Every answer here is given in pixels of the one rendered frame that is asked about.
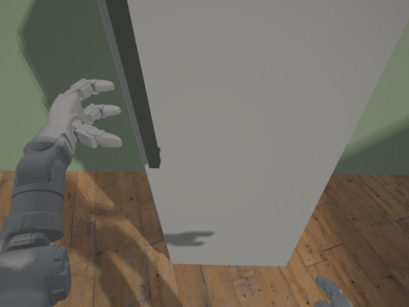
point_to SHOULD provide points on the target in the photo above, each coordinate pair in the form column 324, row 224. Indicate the fridge door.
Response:
column 253, row 103

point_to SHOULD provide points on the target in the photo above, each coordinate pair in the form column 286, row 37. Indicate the handle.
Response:
column 125, row 39

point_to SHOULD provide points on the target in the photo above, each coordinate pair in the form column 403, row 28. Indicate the left robot hand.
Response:
column 67, row 111

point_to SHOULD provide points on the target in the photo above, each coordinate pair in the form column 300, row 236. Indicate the robot left forearm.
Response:
column 35, row 214

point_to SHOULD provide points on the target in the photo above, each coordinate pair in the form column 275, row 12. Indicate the right robot hand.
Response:
column 333, row 292

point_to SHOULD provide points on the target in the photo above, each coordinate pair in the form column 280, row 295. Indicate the robot left upper arm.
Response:
column 34, row 277

